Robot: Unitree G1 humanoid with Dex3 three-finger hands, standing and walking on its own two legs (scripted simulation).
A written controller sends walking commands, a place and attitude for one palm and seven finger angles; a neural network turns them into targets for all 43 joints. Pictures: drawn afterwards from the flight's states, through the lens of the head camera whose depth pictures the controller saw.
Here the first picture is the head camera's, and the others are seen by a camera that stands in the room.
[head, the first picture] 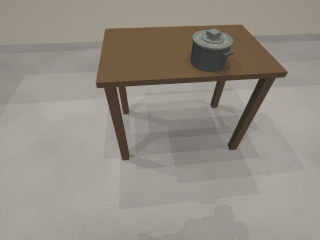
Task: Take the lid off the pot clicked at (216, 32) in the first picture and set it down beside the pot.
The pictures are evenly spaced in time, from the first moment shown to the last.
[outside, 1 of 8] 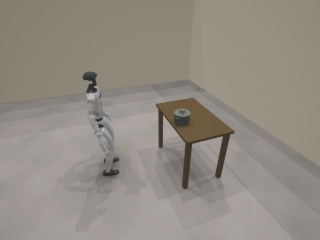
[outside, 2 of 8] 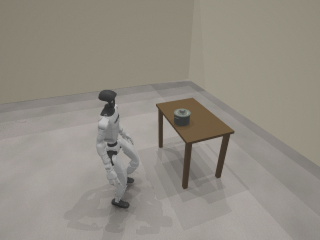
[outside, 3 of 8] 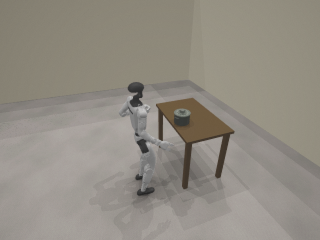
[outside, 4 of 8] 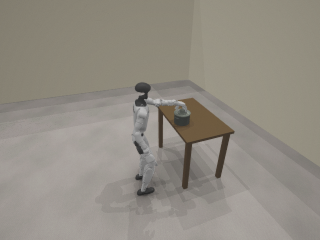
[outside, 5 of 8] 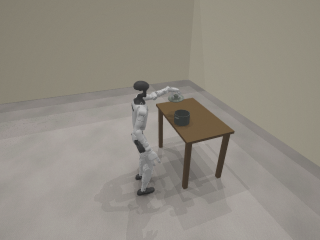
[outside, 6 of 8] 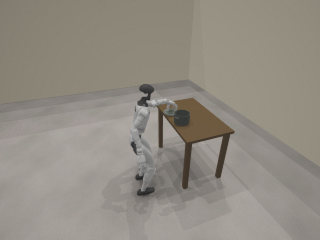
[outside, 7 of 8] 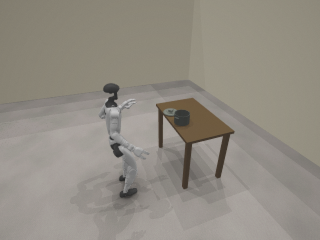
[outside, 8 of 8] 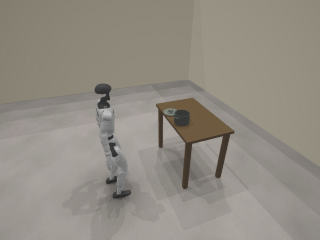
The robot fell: no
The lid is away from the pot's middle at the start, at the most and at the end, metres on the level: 0.00 0.25 0.25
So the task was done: yes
